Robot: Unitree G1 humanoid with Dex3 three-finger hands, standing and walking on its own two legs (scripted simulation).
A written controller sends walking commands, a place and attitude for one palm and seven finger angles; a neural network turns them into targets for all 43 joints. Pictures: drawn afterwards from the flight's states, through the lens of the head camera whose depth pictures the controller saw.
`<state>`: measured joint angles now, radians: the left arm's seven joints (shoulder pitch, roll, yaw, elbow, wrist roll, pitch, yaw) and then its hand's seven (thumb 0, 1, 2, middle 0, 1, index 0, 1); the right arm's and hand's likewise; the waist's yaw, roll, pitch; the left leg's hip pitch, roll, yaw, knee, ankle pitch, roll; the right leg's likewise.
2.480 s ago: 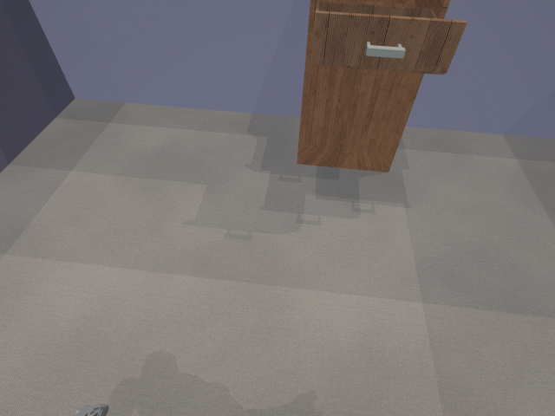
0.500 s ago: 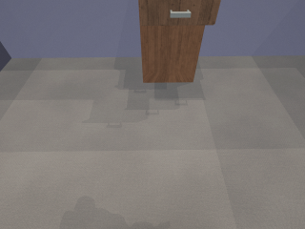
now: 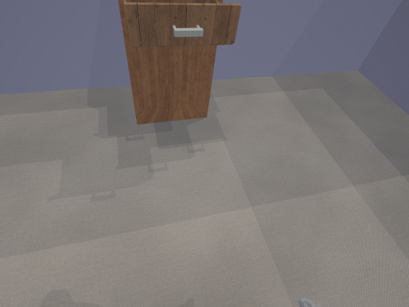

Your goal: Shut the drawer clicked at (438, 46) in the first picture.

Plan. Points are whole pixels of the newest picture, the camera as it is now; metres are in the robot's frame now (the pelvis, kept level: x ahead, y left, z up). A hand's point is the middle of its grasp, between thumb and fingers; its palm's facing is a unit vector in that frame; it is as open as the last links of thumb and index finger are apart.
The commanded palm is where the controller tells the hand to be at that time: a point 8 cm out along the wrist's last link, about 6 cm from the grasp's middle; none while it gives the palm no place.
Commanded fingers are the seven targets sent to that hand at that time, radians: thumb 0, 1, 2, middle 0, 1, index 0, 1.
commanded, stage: walk to a spot facing it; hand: left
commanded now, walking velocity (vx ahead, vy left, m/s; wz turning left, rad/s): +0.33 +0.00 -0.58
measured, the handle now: (187, 29) +1.08 +0.19 +0.03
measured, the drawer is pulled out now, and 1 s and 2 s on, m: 0.29 0.29 0.29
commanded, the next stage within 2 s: turn to face it in 1.28 s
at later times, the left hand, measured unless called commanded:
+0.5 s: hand (186, 204) +0.41 +0.08 -0.18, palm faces -0.36 -0.93 -0.13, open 7.4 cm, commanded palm none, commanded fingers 0.00 0.90 0.90 -0.20 -0.30 -0.20 -0.30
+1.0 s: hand (171, 168) +0.53 +0.15 -0.18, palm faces -0.38 -0.91 -0.17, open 7.4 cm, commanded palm none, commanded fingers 0.00 0.90 0.90 -0.20 -0.30 -0.20 -0.30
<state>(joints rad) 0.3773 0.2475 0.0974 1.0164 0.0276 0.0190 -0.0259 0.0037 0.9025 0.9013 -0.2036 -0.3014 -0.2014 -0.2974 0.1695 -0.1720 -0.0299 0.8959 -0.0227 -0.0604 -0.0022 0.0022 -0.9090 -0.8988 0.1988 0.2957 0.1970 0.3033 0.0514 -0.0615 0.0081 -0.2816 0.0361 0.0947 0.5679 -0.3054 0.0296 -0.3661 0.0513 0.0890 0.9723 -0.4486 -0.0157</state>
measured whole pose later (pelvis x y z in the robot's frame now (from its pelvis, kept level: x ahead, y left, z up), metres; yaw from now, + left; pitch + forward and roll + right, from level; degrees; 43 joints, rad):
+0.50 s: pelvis +0.21 -0.03 -0.02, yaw -17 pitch +0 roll -1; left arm 0.04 0.20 0.04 0.90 0.02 -0.04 -0.04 0.00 0.91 0.90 -0.20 -0.30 -0.20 -0.30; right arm 0.52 -0.13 -0.03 1.13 -0.01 -0.02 -0.01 0.01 -0.91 -0.90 0.20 0.30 0.20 0.30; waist -0.07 -0.03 0.12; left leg -0.18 0.13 0.17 1.18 -0.51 -0.03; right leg -0.42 0.05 -0.16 0.67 -0.25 -0.12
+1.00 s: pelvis +0.45 -0.03 +0.01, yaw -28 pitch -1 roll -2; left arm 0.33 0.23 0.09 1.05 0.03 0.01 -0.03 0.00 0.91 0.90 -0.20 -0.30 -0.20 -0.30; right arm 0.20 -0.15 -0.03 0.95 -0.03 -0.09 0.00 0.00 -0.92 -0.90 0.20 0.30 0.20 0.30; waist 0.04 -0.04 0.02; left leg -0.23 0.11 0.22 0.52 -0.27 0.02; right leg -0.47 -0.04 -0.04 1.23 -0.33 -0.02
